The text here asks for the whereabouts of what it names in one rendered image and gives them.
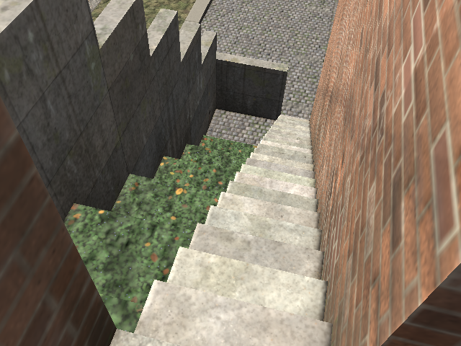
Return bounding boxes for stairs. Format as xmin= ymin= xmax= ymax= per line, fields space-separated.
xmin=134 ymin=115 xmax=333 ymax=346

